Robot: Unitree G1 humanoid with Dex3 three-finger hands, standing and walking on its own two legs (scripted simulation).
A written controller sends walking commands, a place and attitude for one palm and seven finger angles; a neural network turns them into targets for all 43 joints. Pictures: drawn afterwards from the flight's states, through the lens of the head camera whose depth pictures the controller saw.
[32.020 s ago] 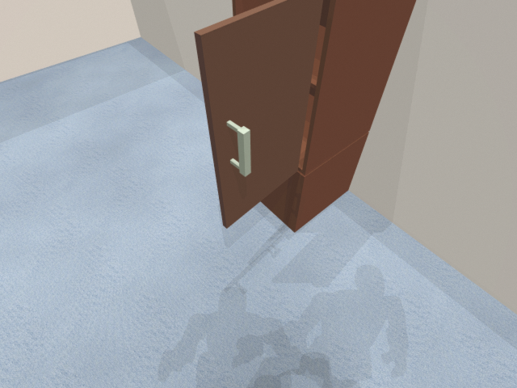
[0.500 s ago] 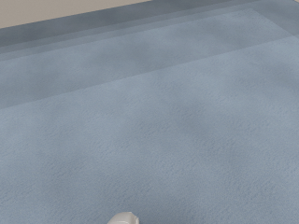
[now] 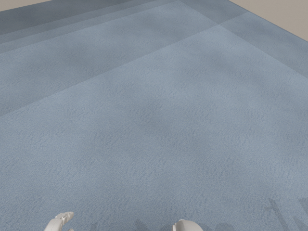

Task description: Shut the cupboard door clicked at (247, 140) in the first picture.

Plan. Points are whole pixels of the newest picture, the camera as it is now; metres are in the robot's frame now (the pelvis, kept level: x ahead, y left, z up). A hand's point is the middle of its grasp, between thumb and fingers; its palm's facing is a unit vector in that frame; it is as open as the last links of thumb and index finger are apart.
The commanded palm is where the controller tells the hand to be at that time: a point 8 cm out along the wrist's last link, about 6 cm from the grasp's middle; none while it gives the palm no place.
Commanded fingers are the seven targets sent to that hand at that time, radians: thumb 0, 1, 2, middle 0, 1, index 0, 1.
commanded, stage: turn to face it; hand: left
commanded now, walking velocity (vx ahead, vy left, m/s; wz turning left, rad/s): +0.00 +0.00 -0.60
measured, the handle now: out of the picture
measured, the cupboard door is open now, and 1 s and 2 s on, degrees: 63 63 63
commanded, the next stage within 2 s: none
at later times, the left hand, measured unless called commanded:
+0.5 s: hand (103, 225) +0.15 +0.15 -0.18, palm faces -0.27 -0.94 -0.21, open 7.4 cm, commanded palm none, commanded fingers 0.00 0.90 0.90 -0.20 -0.30 -0.20 -0.30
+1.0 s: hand (135, 187) +0.26 +0.07 -0.17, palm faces -0.58 -0.78 -0.26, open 7.4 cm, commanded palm none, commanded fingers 0.00 0.90 0.90 -0.20 -0.30 -0.20 -0.30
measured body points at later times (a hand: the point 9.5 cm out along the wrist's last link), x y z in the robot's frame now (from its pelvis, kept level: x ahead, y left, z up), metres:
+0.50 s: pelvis +0.02 -0.02 -0.01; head +0.08 -0.02 +0.44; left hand +0.16 +0.20 -0.16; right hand +0.04 -0.30 -0.14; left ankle +0.06 +0.10 -0.72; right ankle -0.03 -0.14 -0.74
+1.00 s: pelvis +0.03 -0.03 -0.02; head +0.07 -0.07 +0.43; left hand +0.29 +0.11 -0.15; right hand -0.10 -0.26 -0.17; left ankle +0.07 +0.10 -0.74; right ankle -0.06 -0.11 -0.75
